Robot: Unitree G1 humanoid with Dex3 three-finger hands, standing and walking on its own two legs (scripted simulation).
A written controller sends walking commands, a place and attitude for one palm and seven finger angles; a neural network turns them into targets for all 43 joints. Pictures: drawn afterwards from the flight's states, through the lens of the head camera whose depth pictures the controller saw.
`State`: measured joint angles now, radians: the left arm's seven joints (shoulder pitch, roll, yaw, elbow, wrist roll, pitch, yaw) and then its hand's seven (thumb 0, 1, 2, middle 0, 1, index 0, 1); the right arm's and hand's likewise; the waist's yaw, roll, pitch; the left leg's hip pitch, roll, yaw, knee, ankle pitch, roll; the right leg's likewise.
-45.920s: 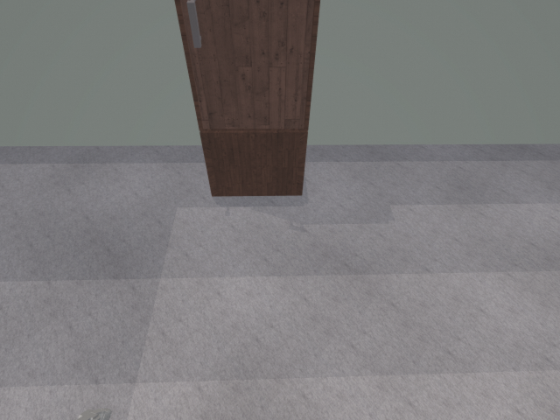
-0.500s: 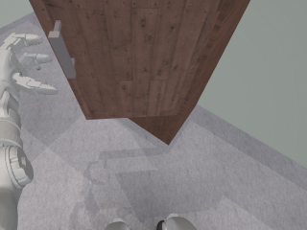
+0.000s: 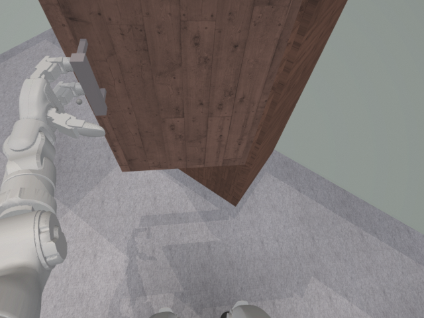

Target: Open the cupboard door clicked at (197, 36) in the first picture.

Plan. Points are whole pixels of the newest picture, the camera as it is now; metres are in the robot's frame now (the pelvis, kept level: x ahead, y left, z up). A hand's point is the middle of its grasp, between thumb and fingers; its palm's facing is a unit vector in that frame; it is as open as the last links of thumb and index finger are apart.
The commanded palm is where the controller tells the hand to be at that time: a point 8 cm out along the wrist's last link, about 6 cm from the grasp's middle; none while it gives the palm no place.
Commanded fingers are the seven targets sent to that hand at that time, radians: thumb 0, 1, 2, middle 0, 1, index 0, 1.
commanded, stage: slide the fingers in behind the handle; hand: left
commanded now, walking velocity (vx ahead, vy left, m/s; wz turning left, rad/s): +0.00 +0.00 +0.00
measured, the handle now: (92, 79) +0.54 +0.20 +0.11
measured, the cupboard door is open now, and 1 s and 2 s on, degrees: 41 41 40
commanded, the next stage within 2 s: close the thumb around the handle in 1.02 s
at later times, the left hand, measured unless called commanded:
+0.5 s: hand (98, 102) +0.48 +0.18 +0.11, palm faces +0.02 -1.00 -0.01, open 14.0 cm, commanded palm +0.46 +0.23 +0.11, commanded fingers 0.00 -0.50 0.30 -0.30 -1.20 -0.30 -1.20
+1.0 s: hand (101, 99) +0.49 +0.18 +0.10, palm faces +0.04 -1.00 -0.01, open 14.0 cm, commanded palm +0.47 +0.22 +0.11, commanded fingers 0.00 -0.50 0.30 -0.30 -1.20 -0.30 -1.20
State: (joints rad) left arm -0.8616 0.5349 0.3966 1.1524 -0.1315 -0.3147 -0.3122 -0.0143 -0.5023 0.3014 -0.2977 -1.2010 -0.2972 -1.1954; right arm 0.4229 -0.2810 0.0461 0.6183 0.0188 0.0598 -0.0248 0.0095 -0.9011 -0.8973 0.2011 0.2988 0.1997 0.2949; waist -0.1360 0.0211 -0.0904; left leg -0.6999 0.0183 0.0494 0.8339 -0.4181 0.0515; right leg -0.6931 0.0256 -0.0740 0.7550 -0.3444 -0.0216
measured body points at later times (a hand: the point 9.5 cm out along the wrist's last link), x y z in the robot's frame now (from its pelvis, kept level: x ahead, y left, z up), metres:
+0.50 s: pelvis -0.01 -0.01 +0.00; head +0.08 +0.00 +0.44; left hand +0.48 +0.24 +0.11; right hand +0.01 -0.28 -0.11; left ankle -0.01 +0.08 -0.70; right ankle +0.01 -0.11 -0.70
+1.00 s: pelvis -0.01 -0.01 +0.00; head +0.09 +0.00 +0.44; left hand +0.48 +0.24 +0.11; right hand -0.01 -0.28 -0.11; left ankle -0.01 +0.08 -0.70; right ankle +0.01 -0.11 -0.70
